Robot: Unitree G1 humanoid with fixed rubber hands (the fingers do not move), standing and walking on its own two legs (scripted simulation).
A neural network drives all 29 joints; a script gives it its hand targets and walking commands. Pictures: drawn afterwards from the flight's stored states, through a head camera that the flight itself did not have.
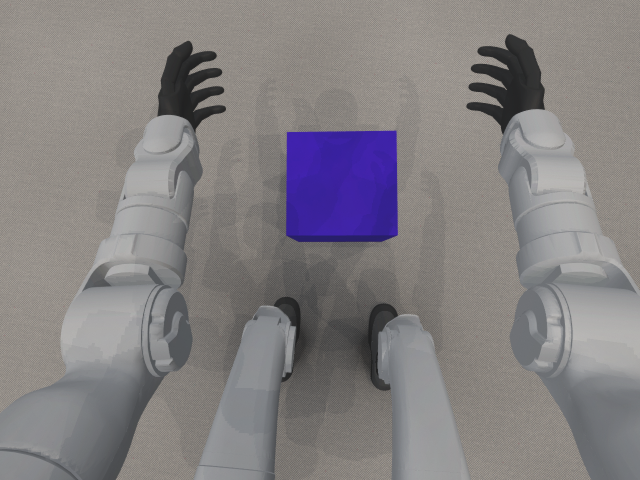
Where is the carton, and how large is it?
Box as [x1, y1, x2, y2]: [286, 131, 397, 241]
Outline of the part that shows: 287,132 286,235 298,241 381,241 397,234 396,131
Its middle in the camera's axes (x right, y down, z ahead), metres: +0.05 -0.09 +0.85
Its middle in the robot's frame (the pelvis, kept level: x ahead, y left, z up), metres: +0.48 +0.01 -0.51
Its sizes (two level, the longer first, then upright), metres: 0.210 0.200 0.250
